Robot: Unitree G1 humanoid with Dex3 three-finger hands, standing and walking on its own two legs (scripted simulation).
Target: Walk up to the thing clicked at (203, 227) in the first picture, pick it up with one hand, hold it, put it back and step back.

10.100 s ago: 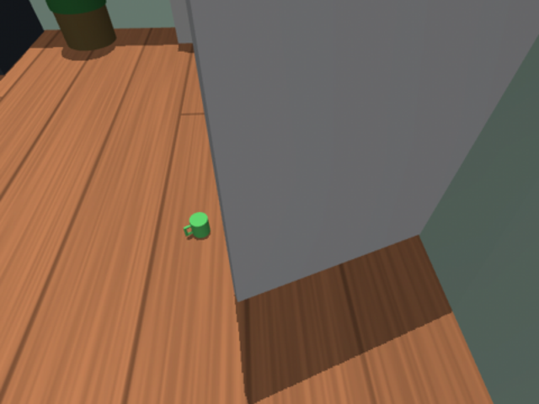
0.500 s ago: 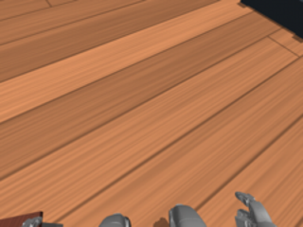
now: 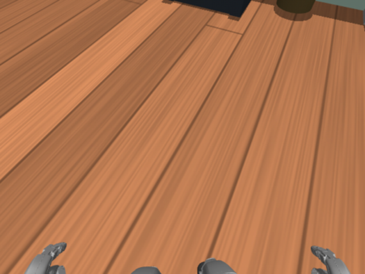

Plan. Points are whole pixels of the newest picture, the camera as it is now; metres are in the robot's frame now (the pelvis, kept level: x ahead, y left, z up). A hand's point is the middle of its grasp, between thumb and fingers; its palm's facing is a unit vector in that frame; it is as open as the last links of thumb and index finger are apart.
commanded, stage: walk up
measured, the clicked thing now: out of the picture +0.56 -1.35 -0.71
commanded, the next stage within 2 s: none
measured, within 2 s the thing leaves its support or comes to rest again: neither
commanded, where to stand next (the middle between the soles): +0.11 -0.06 m, yaw -83 degrees
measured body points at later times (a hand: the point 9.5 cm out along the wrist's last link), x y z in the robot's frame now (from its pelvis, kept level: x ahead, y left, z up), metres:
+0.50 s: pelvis -0.01 -0.03 +0.00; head +0.00 -0.07 +0.44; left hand +0.24 +0.21 -0.07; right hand -0.12 -0.35 -0.13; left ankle +0.04 +0.09 -0.68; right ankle -0.05 -0.15 -0.72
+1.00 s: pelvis +0.07 +0.01 -0.01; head +0.12 -0.04 +0.44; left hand +0.41 +0.11 -0.11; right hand -0.12 -0.27 -0.10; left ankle +0.21 +0.03 -0.72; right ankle -0.03 -0.09 -0.67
